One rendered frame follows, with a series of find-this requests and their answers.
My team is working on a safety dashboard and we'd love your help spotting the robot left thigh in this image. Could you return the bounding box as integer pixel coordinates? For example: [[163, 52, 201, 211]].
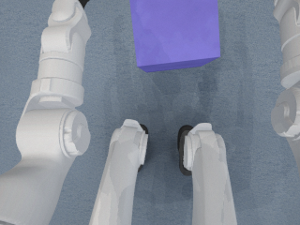
[[89, 126, 148, 225]]

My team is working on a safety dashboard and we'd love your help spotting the robot right upper arm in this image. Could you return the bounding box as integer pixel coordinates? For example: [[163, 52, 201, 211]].
[[271, 84, 300, 180]]

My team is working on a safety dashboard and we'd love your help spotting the robot left upper arm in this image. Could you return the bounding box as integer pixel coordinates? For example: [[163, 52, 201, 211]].
[[0, 108, 91, 225]]

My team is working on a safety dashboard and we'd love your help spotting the robot left hand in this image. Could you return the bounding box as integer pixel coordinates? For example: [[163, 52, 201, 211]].
[[79, 0, 90, 9]]

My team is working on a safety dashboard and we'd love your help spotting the left robot shin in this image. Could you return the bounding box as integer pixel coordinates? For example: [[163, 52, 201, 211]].
[[109, 119, 143, 166]]

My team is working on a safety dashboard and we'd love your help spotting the robot right forearm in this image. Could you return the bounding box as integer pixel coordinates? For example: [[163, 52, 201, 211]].
[[273, 0, 300, 89]]

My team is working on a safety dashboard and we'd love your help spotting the carton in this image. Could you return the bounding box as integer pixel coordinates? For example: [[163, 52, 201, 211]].
[[129, 0, 220, 73]]

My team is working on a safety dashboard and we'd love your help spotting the robot left forearm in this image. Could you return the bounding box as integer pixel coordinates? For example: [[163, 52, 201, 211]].
[[16, 0, 92, 148]]

